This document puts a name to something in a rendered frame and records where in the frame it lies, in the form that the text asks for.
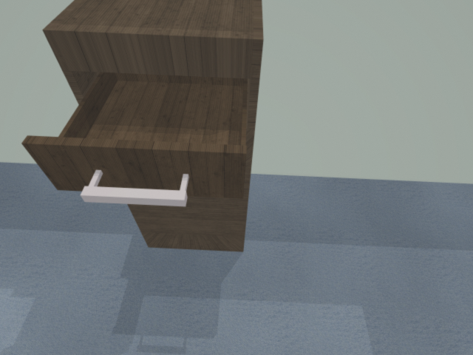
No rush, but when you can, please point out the cabinet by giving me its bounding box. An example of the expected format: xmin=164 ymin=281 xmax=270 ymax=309
xmin=43 ymin=0 xmax=264 ymax=252

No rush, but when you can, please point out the handle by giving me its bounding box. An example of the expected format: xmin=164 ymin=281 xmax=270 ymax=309
xmin=81 ymin=170 xmax=189 ymax=206

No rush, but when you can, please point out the drawer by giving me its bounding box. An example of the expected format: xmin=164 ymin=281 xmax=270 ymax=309
xmin=21 ymin=72 xmax=248 ymax=199

